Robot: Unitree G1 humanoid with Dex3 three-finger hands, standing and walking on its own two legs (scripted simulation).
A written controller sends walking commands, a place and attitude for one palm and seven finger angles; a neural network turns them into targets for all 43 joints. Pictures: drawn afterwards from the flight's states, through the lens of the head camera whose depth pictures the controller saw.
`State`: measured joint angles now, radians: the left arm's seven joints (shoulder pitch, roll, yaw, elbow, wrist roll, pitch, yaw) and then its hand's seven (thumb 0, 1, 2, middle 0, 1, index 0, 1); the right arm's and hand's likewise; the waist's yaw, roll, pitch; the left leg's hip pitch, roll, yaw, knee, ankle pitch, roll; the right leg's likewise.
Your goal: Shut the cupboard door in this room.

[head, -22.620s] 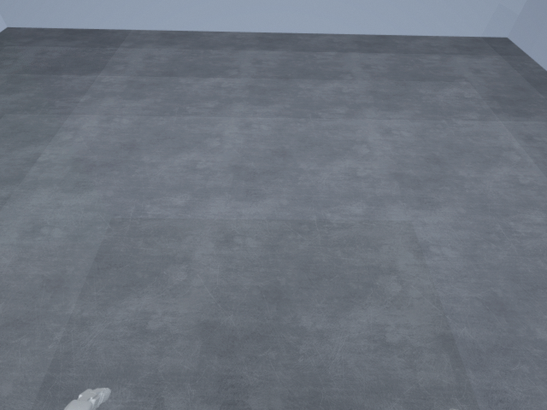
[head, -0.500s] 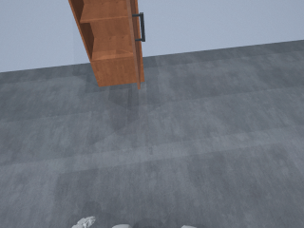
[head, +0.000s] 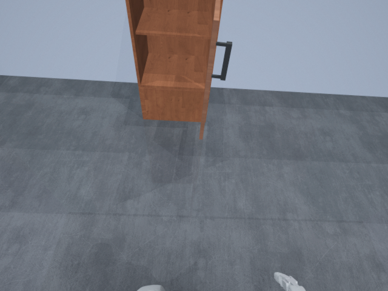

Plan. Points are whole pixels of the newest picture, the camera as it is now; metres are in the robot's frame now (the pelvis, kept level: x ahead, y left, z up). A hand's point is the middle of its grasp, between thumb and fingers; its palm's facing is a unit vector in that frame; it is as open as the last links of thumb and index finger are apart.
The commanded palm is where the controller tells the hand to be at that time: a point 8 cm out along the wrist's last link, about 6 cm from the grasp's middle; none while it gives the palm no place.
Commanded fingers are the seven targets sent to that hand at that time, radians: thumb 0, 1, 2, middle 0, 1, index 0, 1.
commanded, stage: stand and wait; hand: left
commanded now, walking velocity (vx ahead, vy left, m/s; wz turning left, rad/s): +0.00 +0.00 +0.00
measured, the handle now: (220, 61) +0.91 +0.02 -0.02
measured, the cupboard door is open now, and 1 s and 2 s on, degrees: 85 85 85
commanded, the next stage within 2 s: look at it before walking up in 0.92 s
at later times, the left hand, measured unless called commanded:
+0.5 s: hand out of the picture +0.09 +0.15 -0.16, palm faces +0.03 -0.97 -0.23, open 7.2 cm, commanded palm none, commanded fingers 0.00 0.90 0.90 -0.20 -0.30 -0.20 -0.30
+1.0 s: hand out of the picture +0.03 +0.09 -0.16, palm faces +0.09 -0.99 -0.13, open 7.4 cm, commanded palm none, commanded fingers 0.00 0.90 0.90 -0.20 -0.30 -0.20 -0.30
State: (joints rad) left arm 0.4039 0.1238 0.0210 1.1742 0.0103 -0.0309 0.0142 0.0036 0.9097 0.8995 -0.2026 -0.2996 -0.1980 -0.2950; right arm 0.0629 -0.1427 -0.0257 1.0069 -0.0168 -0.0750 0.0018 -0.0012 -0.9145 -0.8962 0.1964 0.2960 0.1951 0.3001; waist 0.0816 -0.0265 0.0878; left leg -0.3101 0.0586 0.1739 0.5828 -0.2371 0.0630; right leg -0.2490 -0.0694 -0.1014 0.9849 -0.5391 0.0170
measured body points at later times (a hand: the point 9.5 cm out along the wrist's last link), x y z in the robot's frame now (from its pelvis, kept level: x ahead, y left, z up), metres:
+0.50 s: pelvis +0.06 -0.03 +0.01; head +0.07 -0.04 +0.46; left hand +0.09 +0.21 -0.14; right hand +0.03 -0.23 -0.16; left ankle +0.05 +0.09 -0.73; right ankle +0.07 -0.13 -0.73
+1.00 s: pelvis +0.07 -0.04 +0.01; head +0.08 -0.05 +0.46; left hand +0.03 +0.15 -0.15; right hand +0.06 -0.25 -0.15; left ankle +0.05 +0.09 -0.73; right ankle +0.07 -0.13 -0.73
